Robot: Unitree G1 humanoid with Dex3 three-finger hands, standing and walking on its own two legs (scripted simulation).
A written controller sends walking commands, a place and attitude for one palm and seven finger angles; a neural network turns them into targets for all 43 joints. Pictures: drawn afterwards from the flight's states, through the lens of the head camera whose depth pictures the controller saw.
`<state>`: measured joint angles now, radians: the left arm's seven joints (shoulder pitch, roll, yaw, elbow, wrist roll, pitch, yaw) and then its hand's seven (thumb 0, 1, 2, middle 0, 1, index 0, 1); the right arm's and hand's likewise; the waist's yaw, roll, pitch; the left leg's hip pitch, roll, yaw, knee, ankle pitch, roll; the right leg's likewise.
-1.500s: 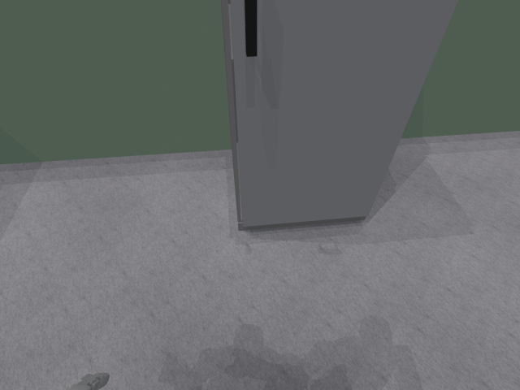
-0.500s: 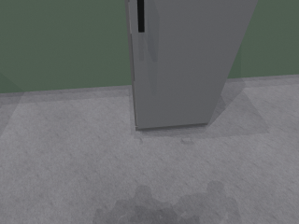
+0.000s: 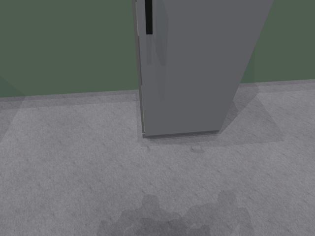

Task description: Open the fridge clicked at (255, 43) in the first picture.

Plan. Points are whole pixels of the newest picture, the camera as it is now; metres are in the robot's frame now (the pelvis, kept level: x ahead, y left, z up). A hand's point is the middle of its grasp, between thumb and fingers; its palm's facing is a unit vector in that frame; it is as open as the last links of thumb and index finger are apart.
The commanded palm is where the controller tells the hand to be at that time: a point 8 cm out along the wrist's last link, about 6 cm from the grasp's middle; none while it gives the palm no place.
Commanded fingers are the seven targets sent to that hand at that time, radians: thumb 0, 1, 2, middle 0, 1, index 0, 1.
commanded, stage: turn to face it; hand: left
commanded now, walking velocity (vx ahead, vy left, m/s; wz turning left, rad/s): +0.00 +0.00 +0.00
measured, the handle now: (148, 0) +0.89 +0.10 +0.23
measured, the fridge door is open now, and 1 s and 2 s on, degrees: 0 0 0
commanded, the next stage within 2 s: take the last steps up to it in 0.42 s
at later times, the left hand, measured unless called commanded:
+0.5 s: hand out of the picture +0.03 +0.22 -0.18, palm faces +0.06 -0.96 -0.26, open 7.4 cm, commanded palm none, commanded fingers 0.00 0.90 0.90 -0.20 -0.30 -0.20 -0.30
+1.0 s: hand out of the picture -0.05 +0.12 -0.18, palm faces +0.21 -0.96 -0.17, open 7.4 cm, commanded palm none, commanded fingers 0.00 0.90 0.90 -0.20 -0.30 -0.20 -0.30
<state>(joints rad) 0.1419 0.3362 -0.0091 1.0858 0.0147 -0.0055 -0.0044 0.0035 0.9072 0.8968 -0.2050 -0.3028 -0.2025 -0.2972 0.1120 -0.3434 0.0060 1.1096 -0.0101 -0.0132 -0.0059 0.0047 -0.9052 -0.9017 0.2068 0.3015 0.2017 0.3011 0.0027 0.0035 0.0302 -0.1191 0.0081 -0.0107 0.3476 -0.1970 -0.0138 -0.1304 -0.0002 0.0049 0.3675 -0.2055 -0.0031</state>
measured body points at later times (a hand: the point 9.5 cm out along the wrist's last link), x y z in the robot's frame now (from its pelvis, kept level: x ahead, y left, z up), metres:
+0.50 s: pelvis -0.01 +0.01 -0.01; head +0.00 +0.01 +0.44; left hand +0.03 +0.27 -0.16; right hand +0.06 -0.24 -0.16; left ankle +0.00 +0.13 -0.75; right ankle +0.00 -0.12 -0.75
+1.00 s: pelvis +0.06 -0.03 -0.01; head +0.06 -0.03 +0.44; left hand -0.06 +0.17 -0.16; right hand +0.09 -0.27 -0.16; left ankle +0.05 +0.10 -0.68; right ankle +0.00 -0.10 -0.75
